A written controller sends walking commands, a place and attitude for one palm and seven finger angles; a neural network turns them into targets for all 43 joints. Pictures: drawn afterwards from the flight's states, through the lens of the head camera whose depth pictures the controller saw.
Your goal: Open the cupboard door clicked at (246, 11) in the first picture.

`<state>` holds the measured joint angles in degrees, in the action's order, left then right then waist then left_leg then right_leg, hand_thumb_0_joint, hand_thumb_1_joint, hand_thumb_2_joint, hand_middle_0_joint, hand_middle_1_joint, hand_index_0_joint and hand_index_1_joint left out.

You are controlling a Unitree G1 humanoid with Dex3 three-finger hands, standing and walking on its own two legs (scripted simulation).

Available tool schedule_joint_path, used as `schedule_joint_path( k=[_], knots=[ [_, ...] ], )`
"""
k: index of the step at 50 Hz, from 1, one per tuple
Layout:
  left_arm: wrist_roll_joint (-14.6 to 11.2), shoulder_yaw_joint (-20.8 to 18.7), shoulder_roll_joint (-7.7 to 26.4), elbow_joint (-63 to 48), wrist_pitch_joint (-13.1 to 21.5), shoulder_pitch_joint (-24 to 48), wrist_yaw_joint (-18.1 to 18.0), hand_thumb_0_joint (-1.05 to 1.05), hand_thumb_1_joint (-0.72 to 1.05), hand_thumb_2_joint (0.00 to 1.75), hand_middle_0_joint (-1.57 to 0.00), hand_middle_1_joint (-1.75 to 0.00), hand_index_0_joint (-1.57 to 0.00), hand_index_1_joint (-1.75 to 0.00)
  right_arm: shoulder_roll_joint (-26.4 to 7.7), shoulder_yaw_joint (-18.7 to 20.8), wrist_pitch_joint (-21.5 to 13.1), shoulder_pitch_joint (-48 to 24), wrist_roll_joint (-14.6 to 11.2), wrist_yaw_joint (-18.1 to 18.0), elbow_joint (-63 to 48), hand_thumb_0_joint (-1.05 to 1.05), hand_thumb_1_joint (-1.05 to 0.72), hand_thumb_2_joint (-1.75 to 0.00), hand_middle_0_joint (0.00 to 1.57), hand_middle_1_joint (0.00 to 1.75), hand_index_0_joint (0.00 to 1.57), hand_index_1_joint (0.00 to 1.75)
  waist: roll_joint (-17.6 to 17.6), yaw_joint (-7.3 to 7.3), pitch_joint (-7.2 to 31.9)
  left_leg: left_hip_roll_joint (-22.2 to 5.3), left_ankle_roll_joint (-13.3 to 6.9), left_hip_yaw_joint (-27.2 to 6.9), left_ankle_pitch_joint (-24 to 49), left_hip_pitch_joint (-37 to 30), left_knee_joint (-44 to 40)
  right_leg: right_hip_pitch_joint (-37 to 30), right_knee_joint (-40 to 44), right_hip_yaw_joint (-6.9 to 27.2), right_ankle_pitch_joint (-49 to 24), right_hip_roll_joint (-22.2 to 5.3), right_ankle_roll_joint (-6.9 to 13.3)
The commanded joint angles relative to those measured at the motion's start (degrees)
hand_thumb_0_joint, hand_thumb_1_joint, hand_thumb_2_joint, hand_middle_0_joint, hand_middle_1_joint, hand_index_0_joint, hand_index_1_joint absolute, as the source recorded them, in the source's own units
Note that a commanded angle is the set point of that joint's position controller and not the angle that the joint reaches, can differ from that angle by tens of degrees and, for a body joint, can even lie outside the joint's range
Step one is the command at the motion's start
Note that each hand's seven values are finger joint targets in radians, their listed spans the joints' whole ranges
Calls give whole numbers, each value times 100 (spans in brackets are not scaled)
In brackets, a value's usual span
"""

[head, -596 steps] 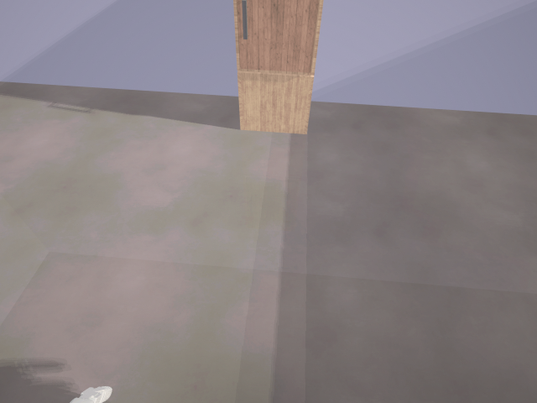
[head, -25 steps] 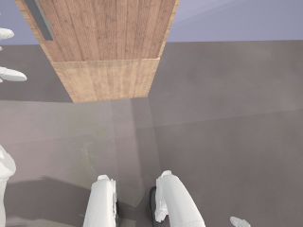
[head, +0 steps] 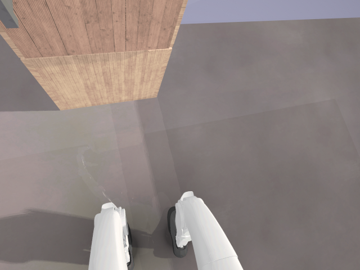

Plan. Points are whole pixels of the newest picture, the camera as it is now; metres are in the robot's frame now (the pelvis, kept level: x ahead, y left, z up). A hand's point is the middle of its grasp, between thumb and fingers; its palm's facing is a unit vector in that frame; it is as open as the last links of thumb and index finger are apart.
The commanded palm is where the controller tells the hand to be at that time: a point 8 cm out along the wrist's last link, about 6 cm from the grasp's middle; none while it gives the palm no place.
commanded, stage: move the hooked fingers beside the handle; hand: left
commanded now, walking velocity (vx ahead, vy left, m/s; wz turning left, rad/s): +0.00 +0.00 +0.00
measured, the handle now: out of the picture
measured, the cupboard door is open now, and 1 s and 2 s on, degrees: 0 0 0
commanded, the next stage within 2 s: slide the fingers in behind the handle in 0.62 s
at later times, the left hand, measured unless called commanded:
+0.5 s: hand out of the picture +0.56 +0.32 +0.07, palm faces +0.15 -0.99 -0.03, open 14.0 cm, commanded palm +0.55 +0.32 +0.06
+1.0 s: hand out of the picture +0.56 +0.29 +0.06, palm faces +0.11 -0.99 -0.02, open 14.0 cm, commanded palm +0.55 +0.30 +0.06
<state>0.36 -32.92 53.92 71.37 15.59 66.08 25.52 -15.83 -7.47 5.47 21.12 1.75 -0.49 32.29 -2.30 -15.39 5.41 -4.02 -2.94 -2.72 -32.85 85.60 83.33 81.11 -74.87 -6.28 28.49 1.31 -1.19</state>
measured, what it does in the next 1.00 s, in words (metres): stands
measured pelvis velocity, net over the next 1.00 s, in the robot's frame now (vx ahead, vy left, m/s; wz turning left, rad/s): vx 0.00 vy -0.01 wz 0.01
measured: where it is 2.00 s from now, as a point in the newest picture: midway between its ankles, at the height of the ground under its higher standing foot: (152, 247)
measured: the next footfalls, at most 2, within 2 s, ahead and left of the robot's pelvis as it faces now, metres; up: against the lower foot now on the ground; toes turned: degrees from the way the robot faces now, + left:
none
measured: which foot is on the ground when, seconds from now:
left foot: down 0.00-1.00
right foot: down 0.00-1.00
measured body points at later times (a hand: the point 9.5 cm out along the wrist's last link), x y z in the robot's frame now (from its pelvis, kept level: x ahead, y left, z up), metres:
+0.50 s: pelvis +0.01 +0.00 +0.01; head +0.22 +0.06 +0.40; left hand +0.54 +0.37 +0.07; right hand +0.02 -0.27 -0.08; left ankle +0.03 +0.09 -0.58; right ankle +0.05 -0.14 -0.58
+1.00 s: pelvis +0.00 -0.01 +0.01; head +0.21 +0.06 +0.40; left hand +0.55 +0.35 +0.07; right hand +0.01 -0.27 -0.08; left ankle +0.03 +0.09 -0.58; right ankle +0.05 -0.14 -0.58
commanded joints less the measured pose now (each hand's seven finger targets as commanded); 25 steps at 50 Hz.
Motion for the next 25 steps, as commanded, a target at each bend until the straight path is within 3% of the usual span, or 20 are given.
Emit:
schedule_joint_path(
  k=[1, 4, 6, 9, 10, 13, 19, 20, 23, 25],
  knots=[
    [-167, -270, 1755, -1555, 411, 2122, -68, 0, -50, 30, -30, -120, -30, -120, -1399, 528, 26, 1306, 53, -72, -81, 0, -90, -90, 20, 30, 20, 30, -1928, 102, 3780, -73, 220, -691, 3105, -4052, -1019, -930, 594, 48, -1291, 200, 236],
    [-205, -510, 1936, -2023, 599, 2247, -187, 0, -50, 30, -30, -120, -30, -120, -1376, 568, 4, 1349, 66, -29, -18, 0, -90, -90, 20, 30, 20, 30, -2163, 169, 4088, -94, 279, -750, 3446, -4460, -1044, -965, 616, 66, -1385, 207, 255],
    [-218, -524, 1859, -2082, 616, 2076, -223, 0, -50, 30, -30, -120, -30, -120, -1356, 591, 19, 1354, 72, 4, 23, 0, -90, -90, 20, 30, 20, 30, -2305, 205, 4120, -113, 325, -752, 3754, -4716, -1082, -990, 681, 60, -1471, 205, 252],
    [-187, -284, 1483, -1616, 459, 1682, -186, 0, -50, 30, -30, -120, -30, -120, -1313, 578, 43, 1350, 48, 36, 32, 0, -90, -90, 20, 30, 20, 30, -2096, 169, 3675, -107, 257, -720, 3560, -4546, -1163, -989, 791, 53, -1391, 209, 249],
    [-168, -78, 1266, -1358, 358, 1592, -154, 0, -50, 30, -30, -120, -30, -120, -1315, 567, 57, 1320, 29, 25, 30, 0, -90, -90, 20, 30, 20, 30, -1888, 94, 3389, -93, 218, -661, 3311, -4301, -1180, -1004, 832, 45, -1349, 212, 235],
    [-136, 206, 1056, -1008, 197, 1677, -122, 0, -50, 30, -30, -120, -30, -120, -1319, 532, 52, 1272, 8, -27, -19, 0, -90, -90, 20, 30, 20, 30, -1523, -48, 2940, -52, 115, -578, 2581, -3687, -1205, -1050, 868, 59, -1177, 222, 224],
    [-288, -323, 1655, -1495, 675, 1922, -187, 0, -50, 30, -30, -120, -30, -120, -1310, 537, -25, 1258, 50, -54, -25, 0, -90, -90, 20, 30, 20, 30, -1742, 96, 3589, -19, 123, -477, 3174, -3754, -968, -1399, 722, 164, -1585, 235, 253],
    [-265, -363, 1683, -1461, 714, 1778, -185, 0, -50, 30, -30, -120, -30, -120, -1312, 538, -16, 1240, 53, -38, -40, 0, -90, -90, 20, 30, 20, 30, -1800, 151, 3679, -6, 144, -470, 3294, -3794, -961, -1469, 700, 159, -1634, 232, 258],
    [-202, -243, 1598, -1325, 676, 1652, -155, 0, -50, 30, -30, -120, -30, -120, -1303, 530, 24, 1192, 33, -18, -56, 0, -90, -90, 20, 30, 20, 30, -1762, 121, 3474, -17, 120, -424, 3182, -3715, -966, -1461, 726, 162, -1596, 230, 237],
    [-178, -147, 1492, -1365, 623, 1581, -107, 0, -50, 30, -30, -120, -30, -120, -1319, 547, 55, 1180, 17, -8, -68, 0, -90, -90, 20, 30, 20, 30, -1968, 164, 3566, -33, 158, -487, 3309, -3984, -1000, -1285, 709, 132, -1541, 217, 249]
  ],
)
